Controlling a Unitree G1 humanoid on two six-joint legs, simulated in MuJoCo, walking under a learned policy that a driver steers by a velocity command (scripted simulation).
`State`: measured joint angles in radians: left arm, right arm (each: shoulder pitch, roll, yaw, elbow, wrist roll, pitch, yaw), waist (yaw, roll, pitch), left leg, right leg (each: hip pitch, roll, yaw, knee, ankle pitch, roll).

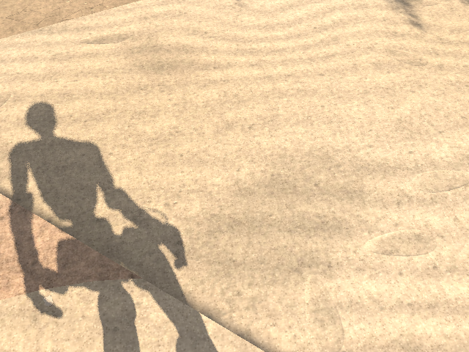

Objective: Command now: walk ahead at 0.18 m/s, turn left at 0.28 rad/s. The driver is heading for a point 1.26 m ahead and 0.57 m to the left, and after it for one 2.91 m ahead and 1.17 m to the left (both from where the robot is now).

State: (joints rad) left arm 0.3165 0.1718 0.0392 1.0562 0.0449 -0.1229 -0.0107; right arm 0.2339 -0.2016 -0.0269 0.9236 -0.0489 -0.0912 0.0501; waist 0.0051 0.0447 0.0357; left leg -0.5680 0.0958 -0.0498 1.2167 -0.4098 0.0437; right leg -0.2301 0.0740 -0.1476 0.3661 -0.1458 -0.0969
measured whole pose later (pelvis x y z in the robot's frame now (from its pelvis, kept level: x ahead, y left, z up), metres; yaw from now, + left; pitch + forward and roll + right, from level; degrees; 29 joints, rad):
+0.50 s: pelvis +0.11 +0.08 +0.01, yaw +16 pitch +2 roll -2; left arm 0.16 0.25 0.09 0.80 0.05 -0.09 0.03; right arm 0.19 -0.26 -0.09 0.87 -0.05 -0.12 0.00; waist 0.00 0.01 0.03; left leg -0.26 -0.01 -0.01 0.37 -0.14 0.06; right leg -0.27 -0.04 -0.06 0.83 -0.57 0.00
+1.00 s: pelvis +0.28 +0.10 +0.01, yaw +32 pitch -1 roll +0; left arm 0.44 0.19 0.00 0.92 0.06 -0.15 0.03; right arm 0.18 -0.23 -0.07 0.83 -0.07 -0.08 0.05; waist 0.06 0.01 0.04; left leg -0.50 -0.01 -0.08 1.06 -0.27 0.11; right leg 0.00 0.01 -0.09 0.26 -0.24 -0.04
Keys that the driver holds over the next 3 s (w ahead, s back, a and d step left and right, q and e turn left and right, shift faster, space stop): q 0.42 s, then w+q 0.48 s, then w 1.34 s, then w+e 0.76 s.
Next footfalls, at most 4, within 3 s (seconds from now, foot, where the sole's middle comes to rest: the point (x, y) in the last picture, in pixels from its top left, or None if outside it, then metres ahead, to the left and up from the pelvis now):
0.38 left None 0.16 0.19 -0.78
0.82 right None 0.31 0.00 -0.78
1.28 left None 0.48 0.39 -0.78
1.84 right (137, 253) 0.86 0.38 -0.88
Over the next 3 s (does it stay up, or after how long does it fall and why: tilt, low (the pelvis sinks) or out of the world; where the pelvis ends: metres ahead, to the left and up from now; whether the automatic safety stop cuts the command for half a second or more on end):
stays up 1.20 0.71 -0.11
